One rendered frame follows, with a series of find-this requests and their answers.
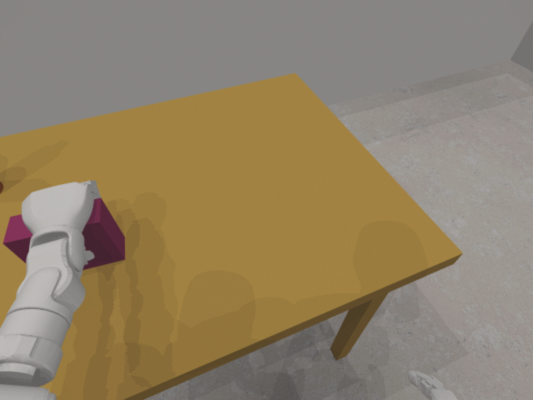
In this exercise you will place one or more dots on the robot right hand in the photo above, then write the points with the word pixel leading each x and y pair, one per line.
pixel 430 387

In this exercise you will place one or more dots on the robot left hand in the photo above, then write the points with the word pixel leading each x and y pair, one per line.
pixel 68 205

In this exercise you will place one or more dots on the table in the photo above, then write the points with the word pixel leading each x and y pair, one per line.
pixel 250 213

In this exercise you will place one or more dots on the left robot forearm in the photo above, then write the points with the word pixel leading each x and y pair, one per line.
pixel 36 324

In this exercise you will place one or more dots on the sponge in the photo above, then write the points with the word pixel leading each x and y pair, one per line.
pixel 102 236

